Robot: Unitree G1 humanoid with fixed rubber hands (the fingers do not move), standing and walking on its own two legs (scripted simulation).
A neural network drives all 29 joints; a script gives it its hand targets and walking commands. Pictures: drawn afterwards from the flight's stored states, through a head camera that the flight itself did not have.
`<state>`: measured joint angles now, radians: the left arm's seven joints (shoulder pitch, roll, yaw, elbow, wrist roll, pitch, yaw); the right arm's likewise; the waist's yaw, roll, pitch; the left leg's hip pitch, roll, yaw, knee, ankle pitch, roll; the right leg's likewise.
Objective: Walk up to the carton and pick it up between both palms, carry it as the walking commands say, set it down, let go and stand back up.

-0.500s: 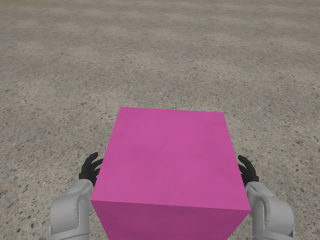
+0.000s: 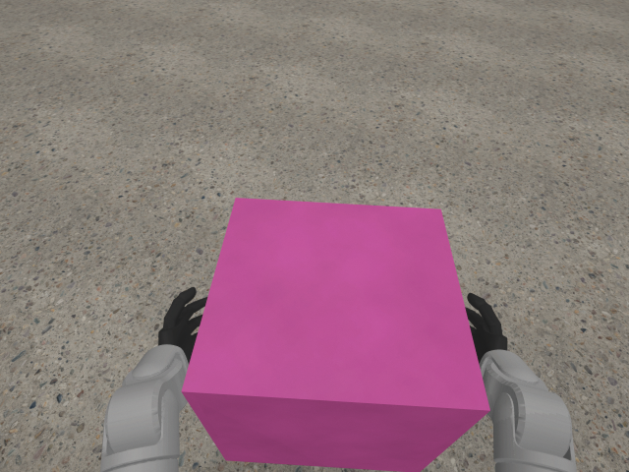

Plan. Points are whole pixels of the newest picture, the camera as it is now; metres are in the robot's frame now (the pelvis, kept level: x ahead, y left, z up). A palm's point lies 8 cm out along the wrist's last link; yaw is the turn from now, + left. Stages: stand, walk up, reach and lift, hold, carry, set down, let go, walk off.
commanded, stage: carry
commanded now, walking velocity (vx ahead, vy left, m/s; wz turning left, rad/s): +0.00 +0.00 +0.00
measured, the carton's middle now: (329, 339) +0.30 +0.00 -0.02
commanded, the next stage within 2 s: none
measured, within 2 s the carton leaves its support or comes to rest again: neither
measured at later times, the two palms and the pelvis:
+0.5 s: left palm (184, 358) +0.25 +0.18 +0.02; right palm (486, 364) +0.24 -0.19 +0.02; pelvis +0.00 +0.00 +0.00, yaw +0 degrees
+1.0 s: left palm (178, 376) +0.23 +0.18 +0.02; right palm (490, 381) +0.22 -0.19 +0.02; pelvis -0.02 +0.00 +0.00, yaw +0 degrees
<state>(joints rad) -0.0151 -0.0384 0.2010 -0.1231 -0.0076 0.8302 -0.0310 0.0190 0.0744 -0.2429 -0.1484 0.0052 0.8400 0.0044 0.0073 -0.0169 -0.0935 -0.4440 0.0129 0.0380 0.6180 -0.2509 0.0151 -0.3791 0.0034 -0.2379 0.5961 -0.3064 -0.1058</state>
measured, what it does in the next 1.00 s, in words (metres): stands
